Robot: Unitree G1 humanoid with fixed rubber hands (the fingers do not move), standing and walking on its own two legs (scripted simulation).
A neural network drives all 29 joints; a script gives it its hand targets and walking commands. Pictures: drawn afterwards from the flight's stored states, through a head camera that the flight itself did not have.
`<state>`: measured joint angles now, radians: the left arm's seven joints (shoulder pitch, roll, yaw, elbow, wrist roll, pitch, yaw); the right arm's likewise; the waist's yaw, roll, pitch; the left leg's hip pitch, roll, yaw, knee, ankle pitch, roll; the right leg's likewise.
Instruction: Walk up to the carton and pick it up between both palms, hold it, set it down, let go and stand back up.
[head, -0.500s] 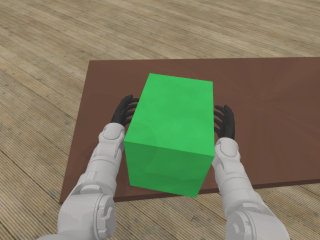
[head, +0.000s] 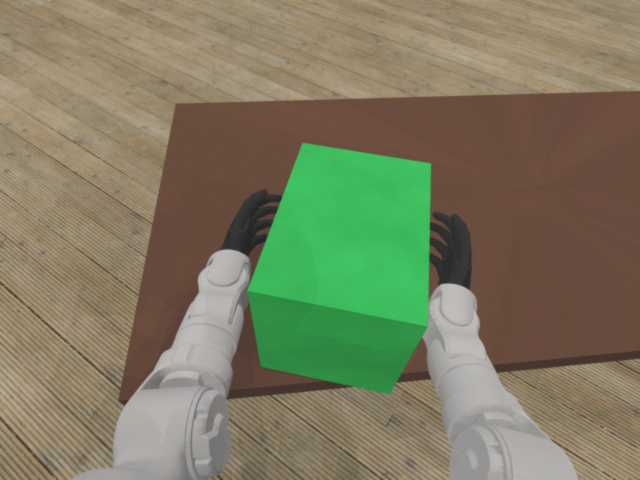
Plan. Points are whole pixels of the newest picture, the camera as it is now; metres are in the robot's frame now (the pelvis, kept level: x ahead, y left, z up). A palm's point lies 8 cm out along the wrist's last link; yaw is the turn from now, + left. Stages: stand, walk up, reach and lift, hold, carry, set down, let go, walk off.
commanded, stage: set down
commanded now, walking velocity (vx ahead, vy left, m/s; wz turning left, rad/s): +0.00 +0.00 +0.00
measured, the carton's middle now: (345, 265) +0.40 -0.03 -0.01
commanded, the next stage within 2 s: none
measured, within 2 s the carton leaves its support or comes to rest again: neither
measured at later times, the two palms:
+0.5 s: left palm (239, 251) +0.40 +0.12 +0.04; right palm (450, 281) +0.35 -0.16 +0.03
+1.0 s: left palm (238, 253) +0.40 +0.12 +0.03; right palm (450, 283) +0.35 -0.16 +0.03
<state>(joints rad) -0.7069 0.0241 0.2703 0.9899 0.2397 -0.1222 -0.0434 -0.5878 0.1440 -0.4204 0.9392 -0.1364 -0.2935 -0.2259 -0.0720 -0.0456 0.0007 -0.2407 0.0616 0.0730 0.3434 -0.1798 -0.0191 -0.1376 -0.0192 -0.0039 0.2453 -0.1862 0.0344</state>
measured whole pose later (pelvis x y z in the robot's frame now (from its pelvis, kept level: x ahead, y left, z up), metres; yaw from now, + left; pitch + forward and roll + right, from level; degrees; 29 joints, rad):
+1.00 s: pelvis +0.00 +0.00 +0.00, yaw +0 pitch +6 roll -1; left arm -0.72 0.00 0.38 1.04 0.31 -0.21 -0.07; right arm -0.60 0.19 -0.58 0.96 -0.29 -0.39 -0.19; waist -0.07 -0.05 0.00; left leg -0.27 0.06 0.07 0.34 -0.17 -0.02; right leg -0.16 -0.02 0.00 0.25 -0.18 0.03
